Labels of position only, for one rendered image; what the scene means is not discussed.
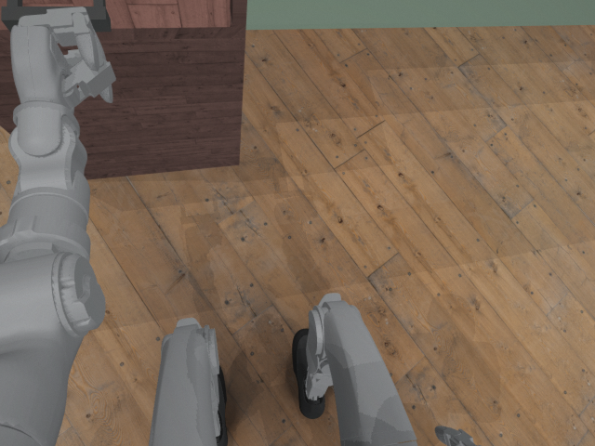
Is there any drawer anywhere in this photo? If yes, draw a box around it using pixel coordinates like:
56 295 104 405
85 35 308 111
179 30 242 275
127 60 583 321
0 0 230 30

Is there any right robot hand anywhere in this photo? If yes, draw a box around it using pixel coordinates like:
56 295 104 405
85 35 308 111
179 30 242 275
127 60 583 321
435 426 482 446

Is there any robot left forearm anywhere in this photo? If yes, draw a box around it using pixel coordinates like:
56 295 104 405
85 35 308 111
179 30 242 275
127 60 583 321
0 101 91 264

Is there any right robot shin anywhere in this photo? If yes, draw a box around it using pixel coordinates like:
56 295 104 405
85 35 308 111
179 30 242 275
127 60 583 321
304 293 362 399

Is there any left robot hand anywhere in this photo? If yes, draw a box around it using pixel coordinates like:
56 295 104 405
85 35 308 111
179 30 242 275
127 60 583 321
10 7 116 114

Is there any handle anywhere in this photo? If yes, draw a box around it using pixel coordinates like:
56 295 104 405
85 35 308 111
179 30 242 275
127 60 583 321
1 0 112 32

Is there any right robot thigh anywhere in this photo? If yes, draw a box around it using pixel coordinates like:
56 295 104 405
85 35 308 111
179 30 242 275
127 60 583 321
309 300 417 446

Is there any cabinet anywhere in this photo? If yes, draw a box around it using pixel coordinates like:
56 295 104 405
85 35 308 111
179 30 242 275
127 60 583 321
0 0 247 180

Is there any robot left upper arm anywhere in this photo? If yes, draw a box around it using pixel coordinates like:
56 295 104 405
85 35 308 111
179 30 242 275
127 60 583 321
0 252 106 446

